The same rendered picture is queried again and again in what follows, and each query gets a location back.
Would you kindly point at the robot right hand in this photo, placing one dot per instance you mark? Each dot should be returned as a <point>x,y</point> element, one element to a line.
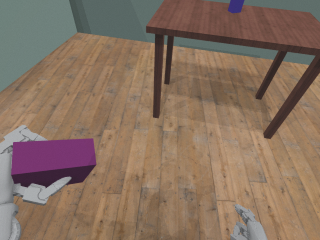
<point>253,229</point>

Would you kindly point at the table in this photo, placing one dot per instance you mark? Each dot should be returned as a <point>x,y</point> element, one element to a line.
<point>259,27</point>

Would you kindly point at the sponge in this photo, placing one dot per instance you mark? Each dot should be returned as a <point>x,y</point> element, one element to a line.
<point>45,162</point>

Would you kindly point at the robot left hand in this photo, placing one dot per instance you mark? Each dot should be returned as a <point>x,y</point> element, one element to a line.
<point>34,193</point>

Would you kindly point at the left robot forearm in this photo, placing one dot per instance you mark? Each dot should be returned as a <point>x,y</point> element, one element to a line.
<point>10,228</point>

